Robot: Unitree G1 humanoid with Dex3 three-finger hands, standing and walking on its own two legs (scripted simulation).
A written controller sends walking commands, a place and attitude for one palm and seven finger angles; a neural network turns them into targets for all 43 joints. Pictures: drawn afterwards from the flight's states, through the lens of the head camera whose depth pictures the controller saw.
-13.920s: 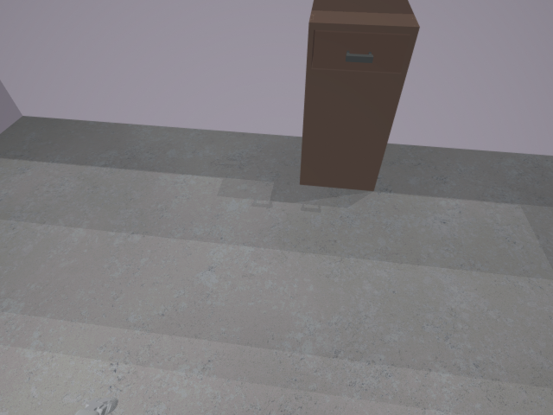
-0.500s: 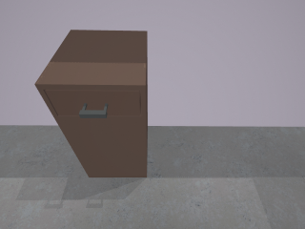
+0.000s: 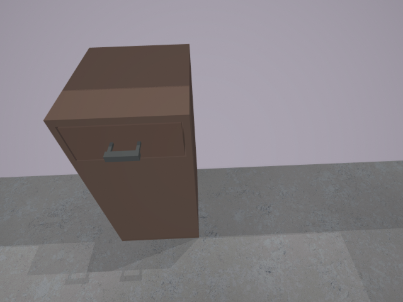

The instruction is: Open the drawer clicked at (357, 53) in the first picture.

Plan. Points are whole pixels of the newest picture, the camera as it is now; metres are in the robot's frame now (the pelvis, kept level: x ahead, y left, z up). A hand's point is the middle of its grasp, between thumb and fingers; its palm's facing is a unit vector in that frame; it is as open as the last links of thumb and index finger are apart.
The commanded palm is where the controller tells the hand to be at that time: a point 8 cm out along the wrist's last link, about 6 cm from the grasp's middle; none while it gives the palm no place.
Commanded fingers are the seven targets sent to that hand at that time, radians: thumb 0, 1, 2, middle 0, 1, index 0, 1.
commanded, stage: look again from close up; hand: left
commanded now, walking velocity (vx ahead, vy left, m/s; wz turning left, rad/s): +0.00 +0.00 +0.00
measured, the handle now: (123, 150) +0.53 +0.26 -0.05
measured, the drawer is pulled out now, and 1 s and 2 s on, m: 0.00 0.00 0.00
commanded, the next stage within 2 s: raise the hand with hooked fingers in 0.02 s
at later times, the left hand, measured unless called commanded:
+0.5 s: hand (130, 285) +0.17 +0.15 -0.04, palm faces -0.06 -0.26 -0.96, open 8.3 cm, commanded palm +0.13 +0.20 -0.02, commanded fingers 0.00 0.43 0.70 -0.23 -0.60 -0.23 -0.60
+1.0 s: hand (114, 254) +0.21 +0.19 +0.00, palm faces -0.05 -0.10 -0.99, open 11.3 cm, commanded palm +0.18 +0.20 +0.05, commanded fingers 0.00 -0.15 0.45 -0.28 -0.98 -0.28 -0.98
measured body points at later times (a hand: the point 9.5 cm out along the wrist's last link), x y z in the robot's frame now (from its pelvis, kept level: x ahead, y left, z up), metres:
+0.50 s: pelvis -0.04 -0.03 -0.02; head -0.02 -0.06 +0.43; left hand +0.17 +0.16 +0.01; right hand +0.20 -0.29 -0.07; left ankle -0.08 +0.08 -0.73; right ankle -0.01 -0.12 -0.74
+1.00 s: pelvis -0.05 -0.04 -0.01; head -0.02 -0.08 +0.43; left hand +0.21 +0.19 +0.05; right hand +0.11 -0.27 -0.14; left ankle -0.08 +0.09 -0.73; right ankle -0.01 -0.12 -0.74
